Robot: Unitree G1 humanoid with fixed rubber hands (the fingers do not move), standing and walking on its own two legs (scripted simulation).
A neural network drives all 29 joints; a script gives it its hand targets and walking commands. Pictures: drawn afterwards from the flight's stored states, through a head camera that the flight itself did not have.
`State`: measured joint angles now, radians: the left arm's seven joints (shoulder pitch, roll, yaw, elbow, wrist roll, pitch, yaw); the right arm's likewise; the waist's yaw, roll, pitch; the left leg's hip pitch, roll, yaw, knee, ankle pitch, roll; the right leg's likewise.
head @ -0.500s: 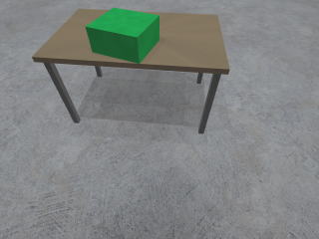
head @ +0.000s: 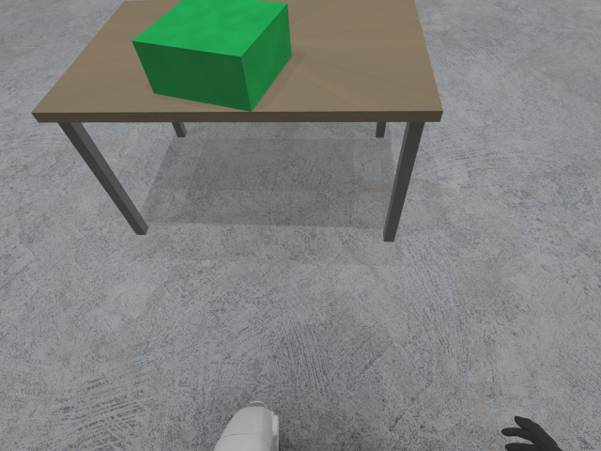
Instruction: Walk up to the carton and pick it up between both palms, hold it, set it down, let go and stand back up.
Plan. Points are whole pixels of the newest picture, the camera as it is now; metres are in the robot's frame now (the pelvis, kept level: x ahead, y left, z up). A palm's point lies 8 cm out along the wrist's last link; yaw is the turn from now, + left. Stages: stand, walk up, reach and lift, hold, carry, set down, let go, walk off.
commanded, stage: walk up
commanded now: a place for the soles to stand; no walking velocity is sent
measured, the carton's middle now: (219, 49) +1.11 +0.25 -0.04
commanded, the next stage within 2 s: none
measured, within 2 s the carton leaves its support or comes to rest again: neither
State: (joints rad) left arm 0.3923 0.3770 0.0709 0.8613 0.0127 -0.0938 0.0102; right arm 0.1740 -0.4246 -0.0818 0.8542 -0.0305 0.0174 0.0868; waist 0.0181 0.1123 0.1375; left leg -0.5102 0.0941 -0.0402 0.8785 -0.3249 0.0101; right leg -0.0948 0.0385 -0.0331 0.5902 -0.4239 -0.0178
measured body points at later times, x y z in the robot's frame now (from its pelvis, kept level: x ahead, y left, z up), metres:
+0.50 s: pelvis +0.14 +0.05 -0.02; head +0.14 +0.03 +0.43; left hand +0.20 +0.38 -0.10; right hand +0.19 -0.28 -0.14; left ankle +0.19 +0.18 -0.67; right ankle +0.15 -0.06 -0.72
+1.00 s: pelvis +0.27 +0.14 -0.03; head +0.28 +0.13 +0.42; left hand +0.40 +0.46 -0.12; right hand +0.28 -0.19 -0.14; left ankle +0.33 +0.26 -0.72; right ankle +0.32 +0.03 -0.72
